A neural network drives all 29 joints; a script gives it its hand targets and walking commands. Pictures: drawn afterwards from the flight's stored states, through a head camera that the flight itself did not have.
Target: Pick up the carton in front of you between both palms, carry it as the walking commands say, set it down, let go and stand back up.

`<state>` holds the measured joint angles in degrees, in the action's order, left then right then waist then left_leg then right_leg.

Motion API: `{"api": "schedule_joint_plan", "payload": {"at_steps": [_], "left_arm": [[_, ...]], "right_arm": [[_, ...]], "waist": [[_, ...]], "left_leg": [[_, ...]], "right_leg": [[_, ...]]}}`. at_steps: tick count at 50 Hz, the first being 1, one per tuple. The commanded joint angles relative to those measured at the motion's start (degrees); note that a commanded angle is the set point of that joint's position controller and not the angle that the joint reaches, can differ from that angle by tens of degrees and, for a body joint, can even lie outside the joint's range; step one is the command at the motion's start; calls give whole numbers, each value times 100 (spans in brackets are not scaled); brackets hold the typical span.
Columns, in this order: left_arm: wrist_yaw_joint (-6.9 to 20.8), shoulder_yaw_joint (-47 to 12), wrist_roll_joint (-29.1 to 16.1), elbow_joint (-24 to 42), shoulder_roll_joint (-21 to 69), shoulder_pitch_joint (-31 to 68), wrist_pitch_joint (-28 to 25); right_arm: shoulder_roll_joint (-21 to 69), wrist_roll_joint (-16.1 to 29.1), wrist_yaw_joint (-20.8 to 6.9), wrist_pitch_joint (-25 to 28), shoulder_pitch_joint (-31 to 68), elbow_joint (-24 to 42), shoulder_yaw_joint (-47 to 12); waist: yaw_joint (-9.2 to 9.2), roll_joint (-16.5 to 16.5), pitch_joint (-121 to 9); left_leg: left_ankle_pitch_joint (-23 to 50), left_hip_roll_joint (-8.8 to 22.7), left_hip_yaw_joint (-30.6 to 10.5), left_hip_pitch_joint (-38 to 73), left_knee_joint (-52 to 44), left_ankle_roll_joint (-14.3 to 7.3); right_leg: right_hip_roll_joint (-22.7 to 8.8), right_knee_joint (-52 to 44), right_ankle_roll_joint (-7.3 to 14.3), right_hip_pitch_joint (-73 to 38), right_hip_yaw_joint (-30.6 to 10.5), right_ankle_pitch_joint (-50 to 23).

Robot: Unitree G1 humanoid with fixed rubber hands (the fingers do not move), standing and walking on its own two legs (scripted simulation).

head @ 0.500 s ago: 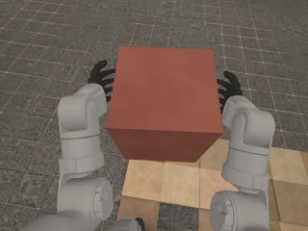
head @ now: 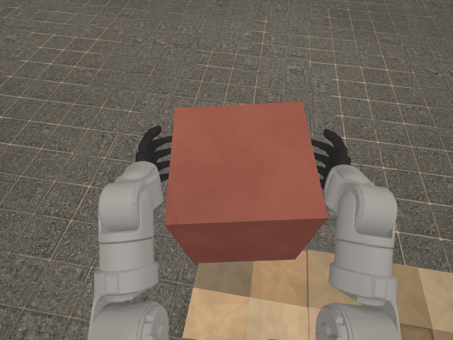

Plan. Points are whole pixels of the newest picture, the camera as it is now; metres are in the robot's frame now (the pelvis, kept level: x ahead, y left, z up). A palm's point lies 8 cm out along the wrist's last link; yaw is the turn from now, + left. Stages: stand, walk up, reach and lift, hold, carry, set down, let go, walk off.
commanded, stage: carry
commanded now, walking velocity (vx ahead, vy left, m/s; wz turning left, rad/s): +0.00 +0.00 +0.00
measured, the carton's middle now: (241, 191) +0.36 +0.01 +0.03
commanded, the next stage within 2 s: none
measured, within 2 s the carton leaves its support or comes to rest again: neither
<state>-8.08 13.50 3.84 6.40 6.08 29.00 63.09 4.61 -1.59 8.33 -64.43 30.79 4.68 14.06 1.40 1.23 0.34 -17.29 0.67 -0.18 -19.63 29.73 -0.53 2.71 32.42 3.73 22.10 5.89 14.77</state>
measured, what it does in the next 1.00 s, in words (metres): stands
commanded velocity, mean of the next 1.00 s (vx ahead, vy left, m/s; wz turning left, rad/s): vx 0.00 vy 0.00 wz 0.00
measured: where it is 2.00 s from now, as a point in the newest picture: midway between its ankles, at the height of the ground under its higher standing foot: outside the picture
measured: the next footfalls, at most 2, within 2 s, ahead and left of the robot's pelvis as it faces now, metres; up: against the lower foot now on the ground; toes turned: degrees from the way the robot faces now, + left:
none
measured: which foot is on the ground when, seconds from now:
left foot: down 0.00-1.00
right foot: down 0.00-1.00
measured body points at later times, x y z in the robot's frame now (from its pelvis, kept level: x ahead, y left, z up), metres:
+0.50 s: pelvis +0.05 +0.01 +0.00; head +0.02 +0.01 +0.45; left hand +0.39 +0.17 +0.13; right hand +0.39 -0.13 +0.12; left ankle +0.01 +0.10 -0.73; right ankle +0.02 -0.09 -0.73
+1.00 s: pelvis +0.00 +0.01 -0.01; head -0.03 +0.01 +0.44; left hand +0.33 +0.17 +0.11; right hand +0.34 -0.13 +0.11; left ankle +0.01 +0.10 -0.74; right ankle +0.01 -0.08 -0.74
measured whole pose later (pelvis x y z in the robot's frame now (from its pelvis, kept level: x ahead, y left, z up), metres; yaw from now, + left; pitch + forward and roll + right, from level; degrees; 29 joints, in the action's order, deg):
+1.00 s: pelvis +0.00 +0.01 -0.01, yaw +1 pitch +0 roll +0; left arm -7.9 14.2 3.7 -5.2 4.1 31.5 65.3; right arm 4.9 -4.6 8.1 -66.4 30.6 -3.9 14.3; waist 0.6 0.2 -4.5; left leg -23.2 -0.7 4.9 -15.0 30.6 -1.4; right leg -0.2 29.6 2.4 14.6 5.4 28.2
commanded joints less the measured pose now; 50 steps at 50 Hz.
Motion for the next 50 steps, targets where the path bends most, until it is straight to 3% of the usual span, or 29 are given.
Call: {"api": "schedule_joint_plan", "payload": {"at_steps": [1, 2, 4, 7, 8, 9, 11, 17, 23, 34, 46, 50], "left_arm": [[656, -4298, -2005, 294, 4986, 3722, 60], [654, -4208, -1959, 115, 4921, 3563, 97], [671, -4028, -1848, -161, 4893, 3395, 141], [682, -3934, -1852, -244, 4992, 3655, 132], [681, -3907, -1866, -242, 5040, 3678, 130], [668, -3855, -1844, -291, 5030, 3750, 133], [637, -3711, -1750, -481, 4949, 3626, 161], [543, -3291, -1430, -887, 4727, 3417, 215], [504, -3234, -1424, -880, 4834, 3691, 201], [515, -3369, -1567, -775, 4979, 3838, 191], [586, -3410, -1632, -752, 4973, 3907, 221], [589, -3342, -1570, -777, 4957, 3935, 222]], "right_arm": [[4664, 1258, -633, 36, 3136, 259, -3705], [4565, 1192, -620, 0, 3034, 182, -3645], [4531, 1128, -631, -20, 2990, 69, -3596], [4672, 1229, -675, 3, 3346, 176, -3658], [4710, 1276, -672, 13, 3476, 219, -3696], [4761, 1302, -663, 6, 3582, 200, -3684], [4715, 1285, -631, -18, 3541, 62, -3628], [4713, 1239, -576, -72, 3495, -408, -3390], [4925, 1340, -577, -53, 3785, -514, -3358], [4976, 1340, -567, -58, 3802, -454, -3344], [4938, 1195, -548, -69, 3746, -404, -3331], [4973, 1198, -558, -80, 3878, -387, -3363]], "waist": [[-242, 242, -3209], [-254, 387, -3122], [-227, 535, -2995], [-161, 218, -2967], [-138, 198, -2936], [-142, -12, -2855], [-142, -114, -2772], [-136, -22, -2604], [-129, -27, -2522], [-132, 3, -2594], [-129, -127, -2504], [-154, -152, -2306]], "left_leg": [[4481, 988, -595, 2156, 150, -456], [4884, 1155, -642, 2279, 223, -568], [4561, 1058, -595, 2060, 241, -570], [3945, 797, -400, 1575, 281, -372], [3528, 759, -385, 1492, 158, -375], [3343, 710, -337, 1409, 123, -338], [3244, 692, -316, 1342, 115, -323], [3668, 759, -332, 1387, 39, -329], [3055, 722, -271, 1322, -51, -299], [2701, 752, -199, 1538, -102, -293], [923, 659, -199, 960, -274, -268], [351, 577, -184, 916, -460, -252]], "right_leg": [[-679, 177, -4, -661, -482, -1191], [-578, 138, -106, -445, -458, -576], [-567, -161, -169, -631, -464, -606], [-752, -23, -103, -1221, -555, -1839], [-723, -232, -125, -1275, -573, -1696], [-839, -124, -102, -1404, -607, -2179], [-908, -79, -101, -1488, -600, -2378], [-881, -98, -179, -1394, -531, -2039], [-936, -142, -142, -1409, -580, -1945], [-896, -143, -103, -1222, -594, -1589], [-966, -421, -90, -1710, -643, -808], [-892, -540, -81, -1456, -612, -76]]}}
